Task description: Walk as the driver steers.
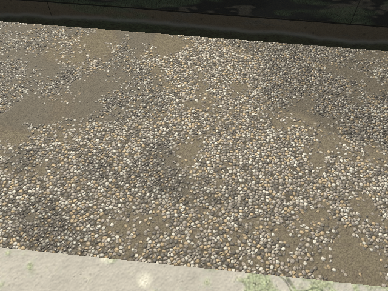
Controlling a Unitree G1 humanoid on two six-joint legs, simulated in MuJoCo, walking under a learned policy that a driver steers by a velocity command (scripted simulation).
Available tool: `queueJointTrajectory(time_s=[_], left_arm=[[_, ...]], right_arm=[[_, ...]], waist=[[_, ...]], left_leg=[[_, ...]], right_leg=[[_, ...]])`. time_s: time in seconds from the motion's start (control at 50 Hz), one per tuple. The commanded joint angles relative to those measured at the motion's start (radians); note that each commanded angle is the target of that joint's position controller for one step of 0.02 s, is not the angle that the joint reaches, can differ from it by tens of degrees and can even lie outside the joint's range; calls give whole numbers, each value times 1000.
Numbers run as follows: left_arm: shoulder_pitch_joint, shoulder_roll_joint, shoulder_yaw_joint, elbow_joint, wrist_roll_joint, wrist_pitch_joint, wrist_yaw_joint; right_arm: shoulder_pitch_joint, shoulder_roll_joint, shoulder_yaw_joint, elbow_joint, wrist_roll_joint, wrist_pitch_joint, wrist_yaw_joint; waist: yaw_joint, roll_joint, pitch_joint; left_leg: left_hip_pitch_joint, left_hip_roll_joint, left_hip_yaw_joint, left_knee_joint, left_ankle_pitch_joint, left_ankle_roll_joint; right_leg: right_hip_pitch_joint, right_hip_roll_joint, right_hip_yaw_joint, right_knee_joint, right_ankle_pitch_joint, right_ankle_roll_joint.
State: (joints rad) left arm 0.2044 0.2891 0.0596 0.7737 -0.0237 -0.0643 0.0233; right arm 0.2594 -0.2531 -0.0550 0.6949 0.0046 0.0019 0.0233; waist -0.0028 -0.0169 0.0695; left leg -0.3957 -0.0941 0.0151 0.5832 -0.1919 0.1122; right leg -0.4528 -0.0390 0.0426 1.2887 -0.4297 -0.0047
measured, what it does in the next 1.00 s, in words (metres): walks ahead: right foot, then left foot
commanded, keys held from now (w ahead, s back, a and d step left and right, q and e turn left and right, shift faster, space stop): w+q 0.24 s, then w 0.28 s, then w+e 0.48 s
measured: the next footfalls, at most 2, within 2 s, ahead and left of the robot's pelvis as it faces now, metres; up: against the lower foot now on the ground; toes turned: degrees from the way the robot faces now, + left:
right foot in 0.38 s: +0.35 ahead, -0.11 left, +0.00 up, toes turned -10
left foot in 0.84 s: +0.34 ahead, +0.09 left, +0.00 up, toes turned -9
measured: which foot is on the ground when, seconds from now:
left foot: down 0.00-0.38, up 0.40-0.82, down 0.84-1.00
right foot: up 0.00-0.36, down 0.38-1.00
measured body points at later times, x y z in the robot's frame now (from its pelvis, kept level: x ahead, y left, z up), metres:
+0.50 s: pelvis +0.21 -0.05 +0.00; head +0.21 -0.07 +0.45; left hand +0.26 +0.22 -0.10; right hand +0.36 -0.31 -0.13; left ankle +0.13 +0.07 -0.65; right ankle +0.29 -0.11 -0.72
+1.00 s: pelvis +0.27 -0.01 +0.00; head +0.27 -0.01 +0.45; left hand +0.44 +0.25 -0.08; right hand +0.48 -0.22 -0.08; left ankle +0.31 +0.10 -0.72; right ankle +0.30 -0.11 -0.71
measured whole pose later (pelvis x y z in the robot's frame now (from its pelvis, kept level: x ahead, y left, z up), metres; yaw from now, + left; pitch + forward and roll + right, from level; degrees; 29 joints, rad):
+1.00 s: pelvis +0.27 -0.01 +0.00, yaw +2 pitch -1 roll +1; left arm 0.17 0.25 0.01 0.59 0.01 0.09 -0.01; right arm 0.11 -0.20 0.04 0.62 -0.03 0.01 -0.02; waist 0.00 -0.01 0.01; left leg -0.32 -0.01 0.06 0.60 -0.27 0.03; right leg -0.37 0.07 0.07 0.75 -0.37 -0.01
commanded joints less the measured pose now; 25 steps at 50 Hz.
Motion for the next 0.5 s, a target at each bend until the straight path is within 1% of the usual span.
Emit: queueJointTrajectory(time_s=[0.02, 0.04, 0.06, 0.08, 0.12, 0.14, 0.16, 0.18, 0.2, 0.22, 0.24, 0.26, 0.28, 0.3, 0.32, 0.34, 0.36, 0.38, 0.4, 0.42, 0.44, 0.46, 0.48, 0.5], left_arm=[[26, 115, 32, -76, 10, -1, 11], [31, 92, 26, -81, 20, 5, 12], [14, 79, 21, -90, 28, 9, 14], [-11, 72, 19, -101, 34, 12, 16], [-65, 50, 8, -125, 42, 17, 16], [-96, 38, 3, -136, 49, 14, 11], [-73, 38, -8, -121, 99, 53, -2], [-103, 35, -8, -131, 95, 69, -2], [-137, 33, -11, -146, 85, 79, 1], [-177, 36, -12, -159, 73, 83, -1], [-212, 40, -13, -177, 66, 72, -6], [-203, 38, -16, -180, 60, 60, -11], [-185, 42, -17, -179, 56, 48, -18], [-144, 43, -16, -173, 47, 38, -24], [-79, 39, -18, -154, 45, 25, -27], [-10, 42, -12, -134, 49, 16, -23], [94, 41, -8, -105, 57, 5, -19], [211, 112, 6, -97, 74, -6, -16], [258, 207, 32, -85, 35, 21, -20], [228, 163, 29, -95, 0, 41, -28], [165, 93, 10, -115, 2, 47, -31], [117, 49, -4, -127, 21, 48, -33], [78, 31, -13, -136, 31, 44, -31], [51, 23, -20, -143, 32, 37, -33]], right_arm=[[20, -109, -28, -87, -18, -29, -19], [49, -112, -29, -73, -7, -31, -27], [75, -119, -32, -69, -4, -32, -35], [103, -135, -38, -59, -5, -30, -45], [138, -133, -40, -48, -1, -19, -58], [144, -126, -39, -46, 1, -15, -63], [167, -169, -48, -45, -8, -12, -49], [178, -144, -43, -49, -10, -10, -42], [186, -121, -36, -53, -11, -7, -37], [197, -106, -31, -55, -10, -3, -34], [198, -117, -32, -61, -11, 7, -40], [194, -134, -35, -63, -18, 14, -46], [189, -149, -38, -65, -22, 18, -52], [186, -155, -39, -65, -25, 25, -56], [165, -155, -39, -77, -29, 33, -62], [146, -151, -39, -71, -27, 33, -68], [124, -142, -36, -69, -7, 27, -70], [148, -76, -21, -82, 7, 21, -64], [232, -93, -31, -81, 30, 28, -64], [217, -156, -46, -55, -5, 34, -72], [157, -161, -49, -41, -17, 34, -68], [125, -136, -42, -36, -16, 37, -61], [107, -115, -36, -38, -15, 45, -56], [96, -91, -25, -38, -10, 47, -61]], waist=[[26, 55, -97], [30, 50, -102], [23, 46, -97], [15, 37, -91], [-2, 59, -72], [-13, 73, -69], [-23, 126, -120], [-40, 129, -103], [-52, 125, -97], [-66, 127, -81], [-79, 118, -78], [-68, 130, -75], [-60, 143, -72], [-46, 150, -64], [-32, 148, -83], [1, 153, -68], [62, 104, -98], [98, -93, -203], [56, -289, -211], [51, -225, -111], [37, -128, -55], [15, -89, -55], [-11, -102, -60], [-20, -120, -61]], left_leg=[[207, 246, -446, -314, -51, 187], [198, 233, -426, -294, 25, 191], [186, 223, -408, -285, 78, 195], [178, 219, -398, -268, 106, 190], [158, 194, -391, -237, 102, 167], [141, 182, -385, -224, 90, 154], [150, 161, -340, -228, 155, 140], [130, 153, -350, -210, 176, 134], [123, 144, -361, -200, 170, 128], [123, 145, -385, -200, 165, 121], [127, 150, -406, -188, 201, 120], [144, 161, -411, -174, 223, 124], [142, 174, -422, -167, 224, 125], [151, 185, -434, -138, 250, 116], [142, 194, -452, -129, 227, 100], [133, 193, -458, -92, 209, 75], [85, 139, -421, 28, 180, 36], [-5, 49, -310, 335, -13, -18], [-239, -94, -186, 523, -409, -59], [-367, -67, -235, 624, -358, -71], [-356, -49, -246, 679, -291, -85], [-303, -33, -234, 677, -254, -99], [-257, -10, -219, 640, -223, -115], [-181, 6, -232, 576, -169, -129]], right_leg=[[-201, -59, 63, -92, 124, 7], [-201, -63, 59, -127, 153, 21], [-212, -55, 50, -170, 183, 34], [-229, -51, 46, -221, 227, 42], [-255, -42, 45, -341, 340, 46], [-244, -31, 42, -409, 402, 41], [-195, -19, -46, -401, 382, 47], [-183, -19, -45, -413, 392, 46], [-169, -13, -48, -440, 383, 48], [-171, -2, -50, -460, 372, 46], [-156, 18, -45, -465, 367, 43], [-150, 22, -41, -489, 331, 39], [-115, 31, -37, -507, 280, 31], [-75, 36, -35, -530, 238, 12], [4, 35, -16, -576, 195, -5], [82, 36, -4, -660, 173, -19], [240, 34, 17, -788, 252, -37], [434, -155, 271, -852, 174, -75], [541, -324, 639, -967, 54, -123], [468, -332, 740, -967, 63, -125], [377, -299, 606, -937, 133, -119], [294, -252, 492, -934, 186, -105], [234, -212, 399, -944, 238, -92], [166, -169, 300, -962, 402, -68]])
